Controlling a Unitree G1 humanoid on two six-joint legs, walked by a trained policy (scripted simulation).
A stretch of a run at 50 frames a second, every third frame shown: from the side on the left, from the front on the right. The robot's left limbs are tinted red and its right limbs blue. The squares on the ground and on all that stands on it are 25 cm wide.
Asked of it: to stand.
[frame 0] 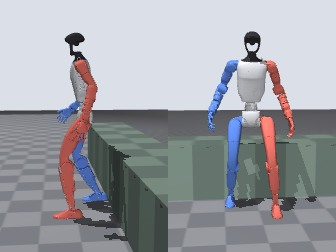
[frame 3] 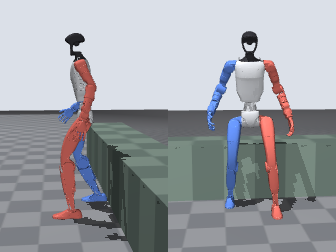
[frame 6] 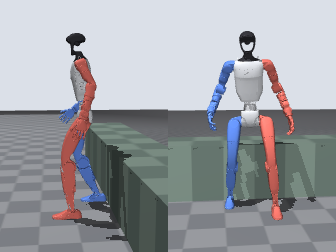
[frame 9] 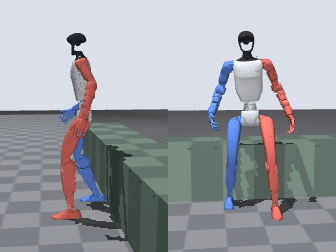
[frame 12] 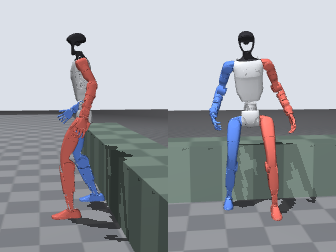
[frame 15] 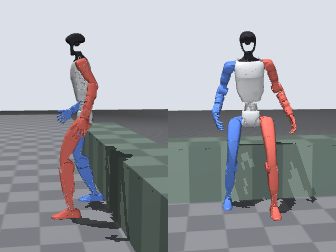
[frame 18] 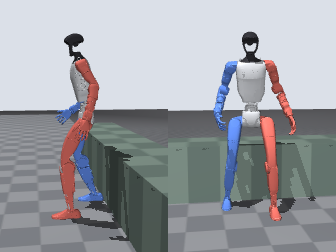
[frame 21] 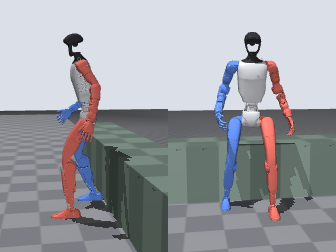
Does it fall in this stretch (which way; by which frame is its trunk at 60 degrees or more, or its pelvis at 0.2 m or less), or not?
no
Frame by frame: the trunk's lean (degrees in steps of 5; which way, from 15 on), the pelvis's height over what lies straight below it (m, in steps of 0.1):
0: 10, 0.8
3: 10, 0.8
6: 10, 0.8
9: 10, 0.8
12: 10, 0.8
15: 10, 0.8
18: 10, 0.8
21: 10, 0.8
